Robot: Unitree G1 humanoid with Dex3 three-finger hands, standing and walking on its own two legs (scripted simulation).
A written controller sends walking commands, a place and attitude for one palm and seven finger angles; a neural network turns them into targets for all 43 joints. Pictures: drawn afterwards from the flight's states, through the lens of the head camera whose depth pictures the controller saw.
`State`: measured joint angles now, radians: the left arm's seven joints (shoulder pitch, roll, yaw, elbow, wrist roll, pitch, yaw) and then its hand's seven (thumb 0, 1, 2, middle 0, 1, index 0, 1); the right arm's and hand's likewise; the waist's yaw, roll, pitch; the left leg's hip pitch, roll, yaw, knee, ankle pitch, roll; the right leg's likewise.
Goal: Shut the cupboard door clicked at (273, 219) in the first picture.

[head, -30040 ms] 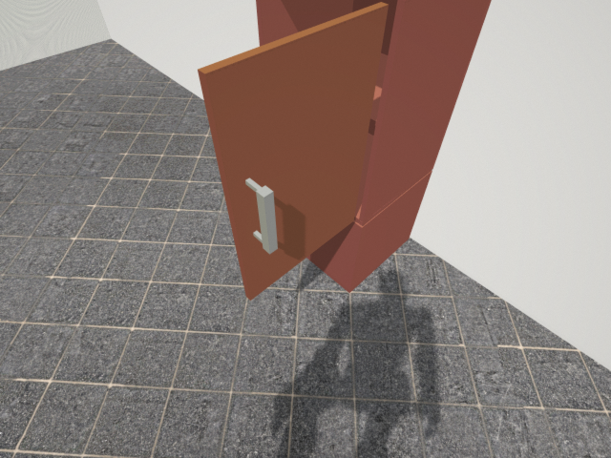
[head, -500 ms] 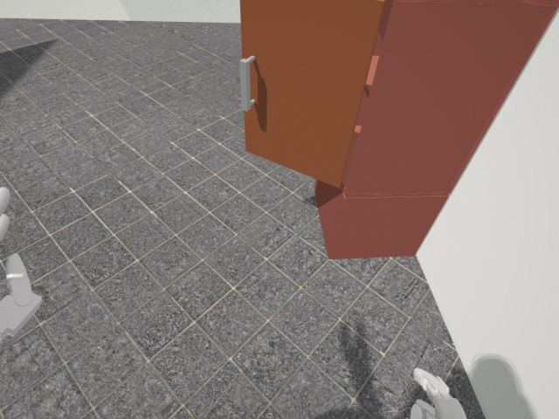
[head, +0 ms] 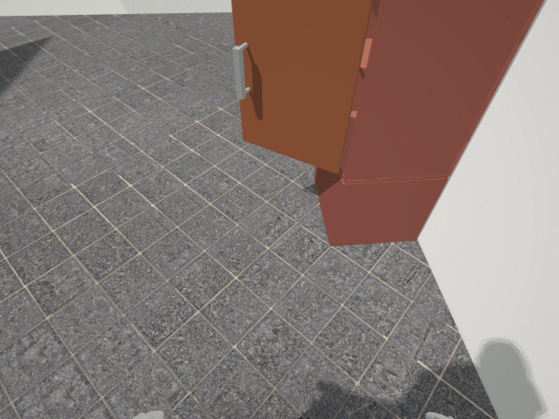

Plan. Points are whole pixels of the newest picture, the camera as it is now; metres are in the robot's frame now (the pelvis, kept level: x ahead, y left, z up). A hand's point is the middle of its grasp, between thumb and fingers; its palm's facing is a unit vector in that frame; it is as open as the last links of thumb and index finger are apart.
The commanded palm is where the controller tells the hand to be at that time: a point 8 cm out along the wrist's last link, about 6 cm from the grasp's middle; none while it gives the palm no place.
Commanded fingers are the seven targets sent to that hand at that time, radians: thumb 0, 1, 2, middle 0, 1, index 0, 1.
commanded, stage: let the arm hang, fingers relaxed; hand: left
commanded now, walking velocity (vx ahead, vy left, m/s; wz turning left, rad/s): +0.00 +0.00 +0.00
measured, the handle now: (242, 71) +1.09 +0.14 -0.04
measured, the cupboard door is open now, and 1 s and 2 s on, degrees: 56 56 56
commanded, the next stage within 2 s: look to check the result in 0.84 s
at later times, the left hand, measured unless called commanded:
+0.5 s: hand out of the picture -0.01 +0.20 -0.16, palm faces +0.00 -0.97 -0.24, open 7.4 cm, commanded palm none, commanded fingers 0.00 0.90 0.90 -0.20 -0.30 -0.20 -0.30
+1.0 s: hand out of the picture +0.04 +0.19 -0.16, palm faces -0.01 -0.97 -0.23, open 7.4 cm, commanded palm none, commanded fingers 0.00 0.90 0.90 -0.20 -0.30 -0.20 -0.30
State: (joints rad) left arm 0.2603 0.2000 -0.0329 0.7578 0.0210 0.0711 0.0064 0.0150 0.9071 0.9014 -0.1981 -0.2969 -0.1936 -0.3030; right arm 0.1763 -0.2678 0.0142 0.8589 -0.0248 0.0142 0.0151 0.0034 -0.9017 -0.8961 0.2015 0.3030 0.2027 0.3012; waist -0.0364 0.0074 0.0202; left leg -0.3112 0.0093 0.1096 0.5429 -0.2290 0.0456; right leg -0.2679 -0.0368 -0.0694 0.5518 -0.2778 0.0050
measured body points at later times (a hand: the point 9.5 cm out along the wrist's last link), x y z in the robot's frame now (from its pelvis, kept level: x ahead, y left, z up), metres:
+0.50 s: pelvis +0.01 +0.00 +0.01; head +0.01 +0.00 +0.46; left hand +0.00 +0.25 -0.14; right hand +0.01 -0.23 -0.15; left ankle +0.04 +0.09 -0.73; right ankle +0.01 -0.12 -0.73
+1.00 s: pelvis +0.02 +0.00 +0.01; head +0.03 +0.00 +0.46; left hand +0.04 +0.24 -0.14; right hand +0.03 -0.25 -0.14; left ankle +0.04 +0.09 -0.73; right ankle +0.01 -0.12 -0.73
